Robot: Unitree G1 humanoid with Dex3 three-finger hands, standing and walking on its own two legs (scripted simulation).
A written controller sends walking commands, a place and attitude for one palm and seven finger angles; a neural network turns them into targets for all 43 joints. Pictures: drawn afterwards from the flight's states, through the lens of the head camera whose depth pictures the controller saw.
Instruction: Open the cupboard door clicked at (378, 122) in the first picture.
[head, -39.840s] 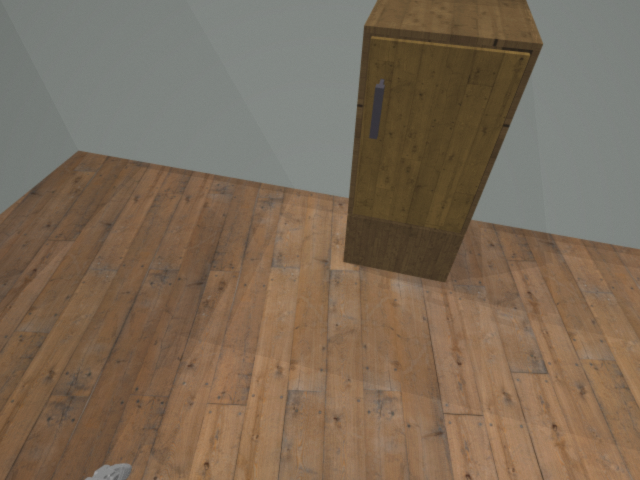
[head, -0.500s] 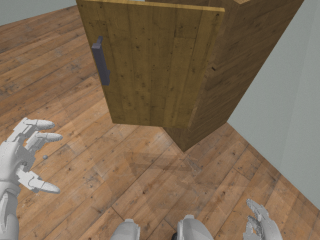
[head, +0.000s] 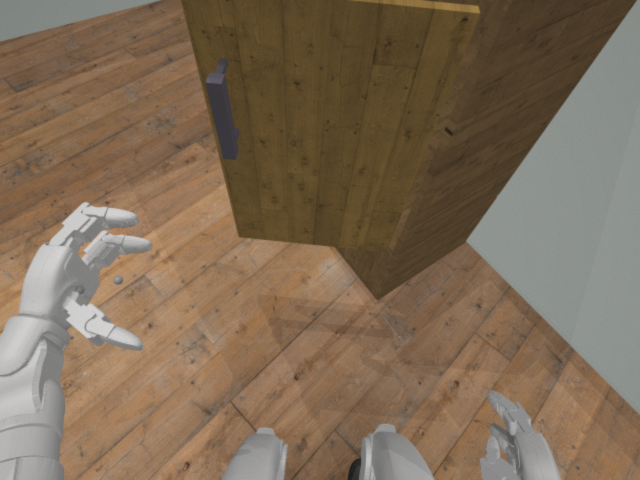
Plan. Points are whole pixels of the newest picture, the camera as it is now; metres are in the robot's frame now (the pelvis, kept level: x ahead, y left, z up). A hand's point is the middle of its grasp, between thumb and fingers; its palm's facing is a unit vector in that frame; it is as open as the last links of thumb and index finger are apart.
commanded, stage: move the hooked fingers beside the handle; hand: left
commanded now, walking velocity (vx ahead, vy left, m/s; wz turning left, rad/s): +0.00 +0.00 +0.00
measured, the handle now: (226, 111) +0.62 +0.19 +0.04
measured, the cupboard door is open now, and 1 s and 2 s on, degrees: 51 51 51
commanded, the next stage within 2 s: none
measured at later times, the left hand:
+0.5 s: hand (146, 215) +0.41 +0.25 +0.05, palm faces -0.04 -1.00 -0.02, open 14.0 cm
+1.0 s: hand (157, 166) +0.50 +0.26 +0.05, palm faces -0.03 -1.00 -0.01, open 14.0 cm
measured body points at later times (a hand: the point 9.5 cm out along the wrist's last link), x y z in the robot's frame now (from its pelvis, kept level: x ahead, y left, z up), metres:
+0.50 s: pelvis +0.01 +0.00 +0.00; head +0.12 +0.02 +0.43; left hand +0.41 +0.31 +0.05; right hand +0.10 -0.27 -0.10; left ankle +0.00 +0.11 -0.65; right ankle +0.05 -0.12 -0.65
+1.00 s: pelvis -0.01 +0.00 -0.02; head +0.15 +0.03 +0.40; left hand +0.49 +0.31 +0.05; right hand +0.03 -0.27 -0.12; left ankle +0.00 +0.11 -0.65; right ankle +0.05 -0.12 -0.65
